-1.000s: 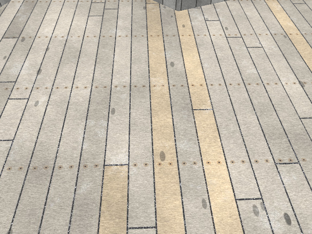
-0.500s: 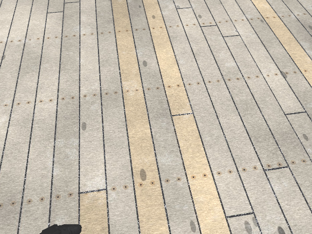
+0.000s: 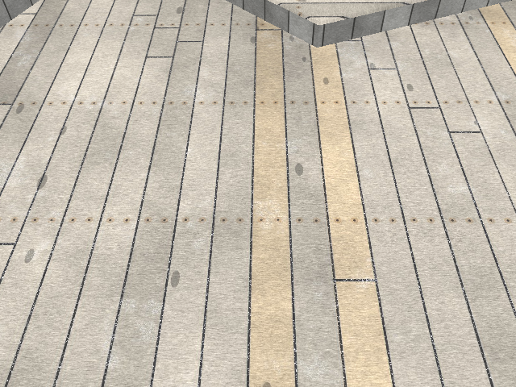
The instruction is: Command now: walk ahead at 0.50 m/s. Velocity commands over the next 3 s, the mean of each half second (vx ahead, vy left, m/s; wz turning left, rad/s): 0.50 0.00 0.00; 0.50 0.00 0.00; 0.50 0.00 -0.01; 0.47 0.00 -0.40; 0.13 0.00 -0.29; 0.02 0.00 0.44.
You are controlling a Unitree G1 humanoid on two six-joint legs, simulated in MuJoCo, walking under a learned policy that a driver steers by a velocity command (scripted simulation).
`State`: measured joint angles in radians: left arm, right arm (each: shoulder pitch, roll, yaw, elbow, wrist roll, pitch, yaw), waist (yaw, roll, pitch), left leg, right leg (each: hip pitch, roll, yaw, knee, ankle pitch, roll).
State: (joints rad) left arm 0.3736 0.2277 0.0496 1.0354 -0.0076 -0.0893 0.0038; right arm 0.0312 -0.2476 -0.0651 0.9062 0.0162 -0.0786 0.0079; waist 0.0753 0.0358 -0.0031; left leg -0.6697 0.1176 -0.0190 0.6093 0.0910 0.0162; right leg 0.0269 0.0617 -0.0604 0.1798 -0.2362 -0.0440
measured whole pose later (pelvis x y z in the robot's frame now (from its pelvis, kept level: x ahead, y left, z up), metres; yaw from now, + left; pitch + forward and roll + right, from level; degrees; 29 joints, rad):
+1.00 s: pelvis +0.57 -0.02 +0.00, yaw +0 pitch +1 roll -1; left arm 0.34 0.23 0.06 1.00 0.00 -0.09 -0.01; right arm 0.11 -0.27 -0.08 0.91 0.01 -0.07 -0.01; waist 0.05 0.04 0.00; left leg -0.69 0.14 -0.04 0.85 -0.06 0.02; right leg -0.09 0.07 -0.06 0.23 -0.17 -0.06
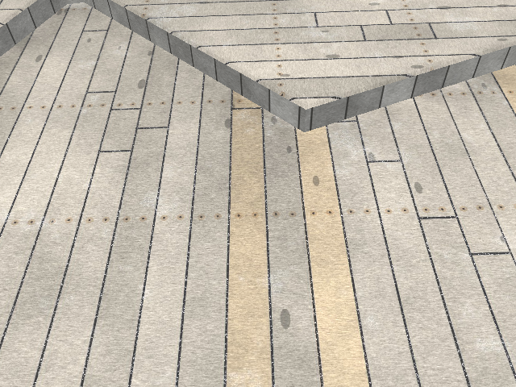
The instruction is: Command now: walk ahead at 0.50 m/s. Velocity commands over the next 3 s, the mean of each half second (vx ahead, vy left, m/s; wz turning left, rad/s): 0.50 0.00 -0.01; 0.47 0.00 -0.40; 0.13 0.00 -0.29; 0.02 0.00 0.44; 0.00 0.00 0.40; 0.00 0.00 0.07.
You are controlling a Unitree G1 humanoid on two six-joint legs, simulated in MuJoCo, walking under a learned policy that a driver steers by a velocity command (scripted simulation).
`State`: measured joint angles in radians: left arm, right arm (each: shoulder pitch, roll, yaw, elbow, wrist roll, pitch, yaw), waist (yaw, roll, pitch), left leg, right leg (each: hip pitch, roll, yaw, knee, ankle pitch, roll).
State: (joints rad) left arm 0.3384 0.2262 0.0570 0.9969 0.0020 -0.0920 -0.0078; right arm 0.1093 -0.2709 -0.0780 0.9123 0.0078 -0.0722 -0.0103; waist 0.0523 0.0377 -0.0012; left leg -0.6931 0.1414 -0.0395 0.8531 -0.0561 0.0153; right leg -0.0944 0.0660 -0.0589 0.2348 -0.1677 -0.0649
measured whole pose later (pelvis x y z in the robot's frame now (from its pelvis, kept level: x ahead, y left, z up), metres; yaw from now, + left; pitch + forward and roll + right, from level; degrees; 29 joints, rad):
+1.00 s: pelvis +0.57 -0.01 -0.01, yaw -15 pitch +2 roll +0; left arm 0.22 0.27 0.08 0.83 0.00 -0.05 -0.02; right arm 0.14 -0.28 -0.06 0.85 0.00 -0.11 -0.01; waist 0.02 0.02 0.06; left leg -0.54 0.08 -0.05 1.15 -0.38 -0.02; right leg -0.31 0.10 0.02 0.43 -0.15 -0.10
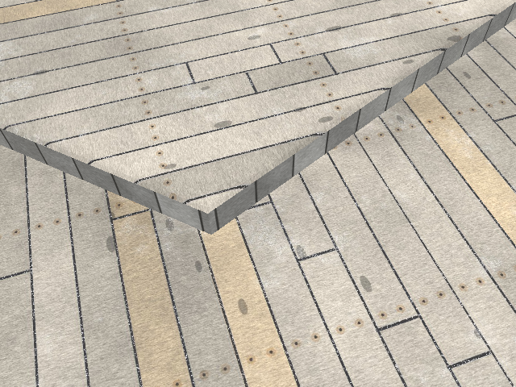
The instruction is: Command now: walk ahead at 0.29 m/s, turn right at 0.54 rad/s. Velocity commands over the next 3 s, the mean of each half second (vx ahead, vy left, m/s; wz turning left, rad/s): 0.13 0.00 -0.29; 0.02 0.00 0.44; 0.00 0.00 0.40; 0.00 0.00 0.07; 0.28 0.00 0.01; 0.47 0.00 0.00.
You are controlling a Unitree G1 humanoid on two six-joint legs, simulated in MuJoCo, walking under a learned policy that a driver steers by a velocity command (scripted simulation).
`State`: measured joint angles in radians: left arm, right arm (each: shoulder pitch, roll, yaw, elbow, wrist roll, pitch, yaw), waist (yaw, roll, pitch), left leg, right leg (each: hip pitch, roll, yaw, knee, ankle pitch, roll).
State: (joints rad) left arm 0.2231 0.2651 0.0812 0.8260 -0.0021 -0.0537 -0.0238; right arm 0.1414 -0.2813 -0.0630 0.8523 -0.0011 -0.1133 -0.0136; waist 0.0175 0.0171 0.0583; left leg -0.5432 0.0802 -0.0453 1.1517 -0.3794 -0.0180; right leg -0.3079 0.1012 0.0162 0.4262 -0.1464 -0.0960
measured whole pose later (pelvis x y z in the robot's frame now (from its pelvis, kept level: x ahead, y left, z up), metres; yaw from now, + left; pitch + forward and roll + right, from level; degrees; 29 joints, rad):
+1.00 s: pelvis +0.18 +0.03 +0.00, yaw +10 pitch +1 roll +0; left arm 0.17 0.29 0.07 0.77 -0.01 0.01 0.04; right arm 0.14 -0.30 -0.08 0.67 0.02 0.06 0.02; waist 0.03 0.00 0.05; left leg -0.40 0.03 0.03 0.72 -0.34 -0.06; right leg -0.18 -0.09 -0.11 0.47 -0.30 0.03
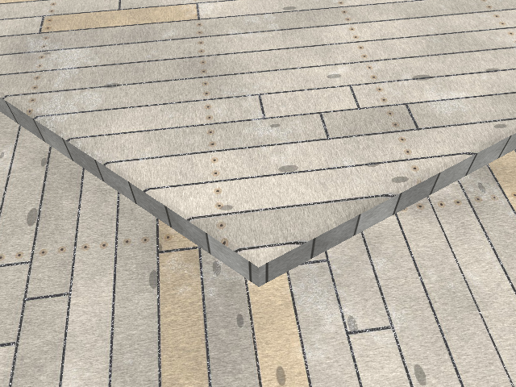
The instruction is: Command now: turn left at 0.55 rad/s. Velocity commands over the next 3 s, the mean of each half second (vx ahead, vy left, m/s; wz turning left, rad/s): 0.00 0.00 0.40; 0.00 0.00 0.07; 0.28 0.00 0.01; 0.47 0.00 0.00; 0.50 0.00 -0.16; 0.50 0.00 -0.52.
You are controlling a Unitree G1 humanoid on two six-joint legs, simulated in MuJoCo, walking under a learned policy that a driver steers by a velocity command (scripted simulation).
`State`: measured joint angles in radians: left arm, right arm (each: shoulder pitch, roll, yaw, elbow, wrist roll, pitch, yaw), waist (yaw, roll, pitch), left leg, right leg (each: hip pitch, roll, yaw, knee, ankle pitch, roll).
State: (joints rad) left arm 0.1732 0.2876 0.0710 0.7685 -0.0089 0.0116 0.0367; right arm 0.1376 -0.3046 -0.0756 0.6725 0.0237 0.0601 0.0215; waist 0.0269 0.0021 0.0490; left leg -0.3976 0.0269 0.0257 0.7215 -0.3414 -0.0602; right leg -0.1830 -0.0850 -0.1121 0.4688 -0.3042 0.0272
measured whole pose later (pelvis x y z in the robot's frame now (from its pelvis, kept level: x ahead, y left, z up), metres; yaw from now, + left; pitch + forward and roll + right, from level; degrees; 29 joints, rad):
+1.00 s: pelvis +0.04 -0.01 -0.01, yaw +12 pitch -1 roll +0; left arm 0.19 0.24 0.02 0.74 0.01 -0.02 0.00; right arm 0.21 -0.24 -0.04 0.78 -0.01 0.02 -0.02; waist 0.00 0.00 0.03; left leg -0.23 -0.04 -0.12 0.54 -0.30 -0.02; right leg -0.21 0.02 0.00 0.54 -0.31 -0.01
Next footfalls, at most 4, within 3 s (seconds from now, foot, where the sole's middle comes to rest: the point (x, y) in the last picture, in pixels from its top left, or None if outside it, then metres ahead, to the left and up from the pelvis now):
0.04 left None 0.05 0.13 -0.78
0.46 right None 0.09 -0.11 -0.78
1.64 right None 0.44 -0.07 -0.78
2.14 left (220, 321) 0.62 0.16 -0.78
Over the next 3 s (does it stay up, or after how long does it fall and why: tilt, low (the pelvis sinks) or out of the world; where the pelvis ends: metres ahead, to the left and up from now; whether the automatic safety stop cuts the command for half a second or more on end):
stays up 0.97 0.04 0.11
